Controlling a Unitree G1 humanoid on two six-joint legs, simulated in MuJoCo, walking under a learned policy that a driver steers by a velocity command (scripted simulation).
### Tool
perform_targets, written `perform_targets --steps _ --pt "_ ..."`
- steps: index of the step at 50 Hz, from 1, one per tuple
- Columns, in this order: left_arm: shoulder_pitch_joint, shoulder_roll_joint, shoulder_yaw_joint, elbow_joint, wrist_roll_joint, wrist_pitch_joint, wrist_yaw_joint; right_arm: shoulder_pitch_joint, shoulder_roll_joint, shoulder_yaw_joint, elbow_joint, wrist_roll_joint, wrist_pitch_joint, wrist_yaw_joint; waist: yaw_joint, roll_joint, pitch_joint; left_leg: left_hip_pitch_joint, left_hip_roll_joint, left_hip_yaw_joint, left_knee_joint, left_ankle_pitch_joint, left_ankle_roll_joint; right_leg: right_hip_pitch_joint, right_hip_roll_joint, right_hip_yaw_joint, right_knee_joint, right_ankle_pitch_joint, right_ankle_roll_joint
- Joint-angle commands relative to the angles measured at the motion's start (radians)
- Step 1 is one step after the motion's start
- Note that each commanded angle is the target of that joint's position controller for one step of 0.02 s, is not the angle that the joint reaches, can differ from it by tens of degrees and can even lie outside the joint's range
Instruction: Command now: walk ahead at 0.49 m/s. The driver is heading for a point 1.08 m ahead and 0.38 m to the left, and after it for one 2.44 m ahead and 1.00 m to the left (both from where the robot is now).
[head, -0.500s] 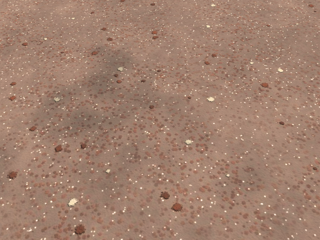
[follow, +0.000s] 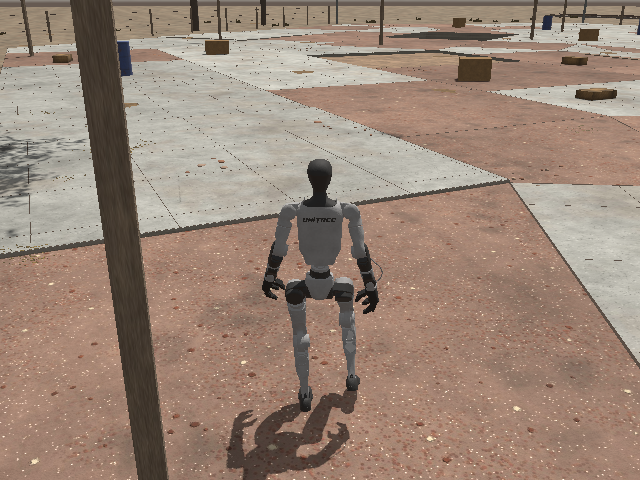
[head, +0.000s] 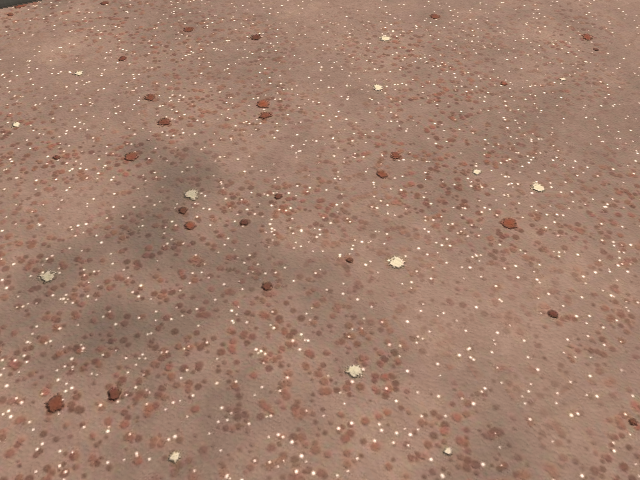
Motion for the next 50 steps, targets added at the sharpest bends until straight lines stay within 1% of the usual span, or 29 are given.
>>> perform_targets --steps 1,5,10,12,13,14,15,16,17,18,20,22,23,25,29,33,37,38,40,41,42,43,44,45,46,47,48,49,50 --pt "0.034 0.041 0.011 -0.042 0.012 0.005 0.006 -0.041 -0.133 -0.022 -0.056 0.002 -0.016 -0.020 0.047 0.076 0.053 -0.096 0.284 -0.215 -0.203 0.065 0.173 -0.026 -0.043 0.003 -0.147 0.154 0.027" --pt "-0.125 0.028 0.005 -0.082 0.003 -0.005 -0.005 0.038 -0.161 -0.027 -0.040 0.018 -0.004 -0.034 -0.010 0.079 0.053 -0.016 0.266 -0.164 -0.185 0.079 0.127 0.007 0.002 -0.035 -0.427 0.303 0.036" --pt "-0.248 0.043 0.002 -0.131 -0.010 -0.014 -0.035 0.111 -0.170 -0.032 -0.006 0.026 0.016 -0.036 -0.048 0.095 0.080 0.140 0.326 -0.180 -0.114 0.052 0.112 0.006 0.031 -0.043 -0.576 0.221 0.016" --pt "-0.228 0.067 0.011 -0.139 -0.009 -0.026 -0.044 0.109 -0.178 -0.036 -0.004 0.029 0.027 -0.038 -0.019 0.103 0.072 0.163 0.346 -0.217 -0.055 0.088 0.098 0.080 0.050 -0.043 -0.627 0.143 -0.006" --pt "-0.167 0.086 0.022 -0.127 -0.008 -0.032 -0.044 0.089 -0.186 -0.038 -0.009 0.028 0.033 -0.039 0.022 0.114 0.044 0.156 0.338 -0.219 0.008 0.182 0.087 0.175 0.074 -0.061 -0.652 0.113 -0.018" --pt "-0.026 0.127 0.046 -0.085 -0.007 -0.036 -0.039 0.070 -0.173 -0.032 -0.018 0.023 0.037 -0.038 0.091 0.104 -0.034 0.123 0.286 -0.188 0.160 0.315 0.064 0.362 0.100 -0.076 -0.675 0.103 -0.041" --pt "0.182 0.208 0.073 -0.041 0.005 -0.040 -0.029 0.049 -0.128 -0.013 -0.047 0.008 0.034 -0.036 0.172 0.036 -0.189 -0.044 0.216 -0.130 0.452 0.233 0.026 0.668 -0.035 0.057 -0.648 0.116 -0.102" --pt "0.291 0.306 0.097 -0.017 0.021 -0.029 -0.027 0.155 -0.002 0.021 -0.062 0.015 0.015 -0.033 0.145 -0.222 -0.328 -0.448 0.047 -0.041 0.831 -0.200 -0.049 1.035 -0.283 0.470 -0.728 -0.023 -0.233" --pt "0.299 0.211 0.072 -0.018 0.024 -0.030 -0.029 0.152 -0.074 0.005 -0.045 0.037 -0.005 -0.032 0.159 -0.206 -0.365 -0.552 0.059 -0.202 1.005 -0.420 -0.041 1.023 -0.312 0.650 -0.821 -0.096 -0.247" --pt "0.208 0.150 0.052 -0.035 0.018 -0.033 -0.029 0.082 -0.151 -0.019 -0.066 0.059 -0.010 -0.032 0.137 -0.138 -0.225 -0.614 0.111 -0.219 1.053 -0.348 -0.026 0.897 -0.289 0.491 -0.829 -0.072 -0.197" --pt "0.054 0.084 0.031 -0.055 0.013 -0.034 -0.035 0.000 -0.135 -0.028 -0.084 0.045 0.003 -0.044 0.078 -0.042 -0.084 -0.551 0.192 -0.186 0.969 -0.189 -0.031 0.648 -0.203 0.246 -0.900 0.043 -0.144" --pt "0.015 0.053 0.025 -0.040 0.023 -0.039 -0.037 0.028 -0.096 -0.036 -0.078 0.041 0.034 -0.043 0.032 -0.069 -0.032 -0.460 0.222 -0.180 0.909 -0.115 -0.034 0.526 -0.143 0.096 -0.958 0.128 -0.117" --pt "0.025 0.058 0.028 -0.029 0.025 -0.042 -0.035 0.036 -0.073 -0.036 -0.078 0.042 0.046 -0.041 0.022 -0.060 -0.021 -0.454 0.222 -0.174 0.906 -0.094 -0.036 0.507 -0.133 0.046 -0.969 0.192 -0.121" --pt "0.044 0.081 0.037 -0.010 0.031 -0.044 -0.027 0.007 -0.066 -0.041 -0.101 0.039 0.061 -0.041 0.015 -0.036 0.004 -0.502 0.223 -0.182 0.879 -0.036 -0.042 0.502 -0.133 -0.027 -0.983 0.279 -0.129" --pt "0.071 0.106 0.045 0.009 0.033 -0.034 -0.005 -0.101 -0.062 -0.046 -0.154 0.031 0.063 -0.031 0.031 -0.018 0.042 -0.578 0.213 -0.185 0.689 0.114 -0.057 0.545 -0.135 -0.120 -1.004 0.304 -0.126" --pt "0.118 0.134 0.053 0.023 0.023 -0.021 0.011 -0.242 -0.043 -0.036 -0.211 0.023 0.059 -0.005 0.079 0.001 0.085 -0.580 0.209 -0.105 0.504 0.194 -0.046 0.608 -0.150 -0.196 -1.011 0.297 -0.114" --pt "0.168 0.152 0.063 0.041 0.008 0.004 0.013 -0.344 -0.038 -0.031 -0.276 0.028 0.059 0.021 0.104 0.001 0.114 -0.610 0.196 -0.042 0.413 0.107 -0.018 0.740 -0.185 -0.243 -0.949 0.375 -0.102" --pt "0.161 0.160 0.066 0.039 0.004 0.011 0.013 -0.350 -0.043 -0.033 -0.289 0.030 0.059 0.027 0.095 -0.005 0.110 -0.585 0.183 -0.019 0.397 0.064 -0.005 0.756 -0.189 -0.258 -0.918 0.447 -0.094" --pt "0.130 0.191 0.074 0.026 -0.002 0.020 0.017 -0.314 -0.072 -0.048 -0.303 0.031 0.063 0.032 0.052 -0.043 0.057 -0.449 0.120 0.047 0.387 -0.032 0.030 0.763 -0.185 -0.291 -0.802 0.770 -0.074" --pt "0.115 0.207 0.078 0.020 -0.005 0.027 0.020 -0.245 -0.099 -0.064 -0.295 0.034 0.066 0.032 0.007 -0.065 0.008 -0.344 0.078 0.074 0.389 -0.080 0.052 0.757 -0.180 -0.302 -0.689 0.925 -0.064" --pt "0.089 0.218 0.080 0.012 -0.009 0.034 0.021 -0.113 -0.143 -0.089 -0.266 0.037 0.066 0.028 -0.072 -0.061 -0.064 -0.159 0.034 0.088 0.332 -0.054 0.084 0.711 -0.155 -0.317 -0.506 0.979 -0.044" --pt "0.084 0.212 0.075 -0.001 -0.007 0.032 0.021 0.054 -0.218 -0.128 -0.221 0.035 0.070 0.010 -0.150 -0.011 -0.150 0.134 0.038 0.006 0.267 -0.007 0.127 0.530 -0.110 -0.320 -0.240 0.793 0.000" --pt "0.153 0.070 0.036 -0.046 0.035 0.011 0.008 0.090 -0.333 -0.149 -0.207 0.037 0.073 -0.010 -0.062 0.265 -0.208 0.465 0.301 -0.462 0.241 -0.018 0.257 0.093 0.047 -0.288 0.134 -0.138 0.056" --pt "0.125 0.072 0.023 -0.089 -0.001 -0.041 -0.008 0.103 -0.319 -0.133 -0.244 0.022 0.056 -0.005 -0.059 0.253 -0.385 0.600 0.450 -0.927 0.034 -0.174 0.391 -0.098 0.168 -0.025 0.336 -0.400 0.061" --pt "-0.007 0.133 0.040 -0.121 -0.039 -0.070 -0.017 0.096 -0.241 -0.113 -0.236 0.011 0.044 -0.001 -0.099 0.153 -0.280 0.555 0.417 -0.810 -0.006 -0.120 0.318 -0.204 0.111 0.043 0.334 -0.311 0.030" --pt "-0.033 0.127 0.035 -0.132 -0.038 -0.079 -0.016 0.036 -0.197 -0.101 -0.242 0.019 0.035 -0.002 -0.061 0.104 -0.178 0.414 0.377 -0.657 0.005 -0.043 0.275 -0.199 0.065 0.036 0.249 -0.217 0.008" --pt "-0.026 0.129 0.040 -0.115 -0.012 -0.076 -0.007 -0.052 -0.160 -0.089 -0.262 0.024 0.031 0.000 -0.007 0.025 -0.114 0.250 0.330 -0.544 0.001 0.055 0.239 -0.122 0.025 0.034 0.163 -0.159 0.012" --pt "-0.001 0.145 0.052 -0.111 0.005 -0.063 -0.003 -0.103 -0.132 -0.078 -0.280 0.019 0.029 -0.002 0.032 0.035 -0.094 0.139 0.300 -0.476 -0.015 0.136 0.222 -0.039 -0.001 0.039 0.096 -0.126 0.020" --pt "0.013 0.144 0.057 -0.114 0.010 -0.046 -0.005 -0.119 -0.127 -0.074 -0.289 0.015 0.029 -0.006 0.053 0.042 -0.082 0.073 0.280 -0.450 -0.038 0.162 0.217 0.012 -0.010 0.039 0.057 -0.109 0.030"
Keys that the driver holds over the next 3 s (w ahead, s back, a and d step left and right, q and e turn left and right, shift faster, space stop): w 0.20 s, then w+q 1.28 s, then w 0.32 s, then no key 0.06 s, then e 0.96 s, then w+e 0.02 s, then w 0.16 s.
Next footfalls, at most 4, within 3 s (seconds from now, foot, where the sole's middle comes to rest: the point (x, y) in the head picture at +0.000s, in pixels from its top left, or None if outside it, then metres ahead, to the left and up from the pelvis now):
0.30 right None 0.33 -0.17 -0.78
0.86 left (265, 454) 0.58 0.12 -0.78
1.36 right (282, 318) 0.92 0.09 -0.78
1.86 left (131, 325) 0.91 0.46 -0.78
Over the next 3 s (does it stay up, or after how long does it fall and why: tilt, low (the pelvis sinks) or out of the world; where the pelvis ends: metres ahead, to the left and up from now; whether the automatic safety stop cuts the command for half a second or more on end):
stays up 1.02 0.40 0.00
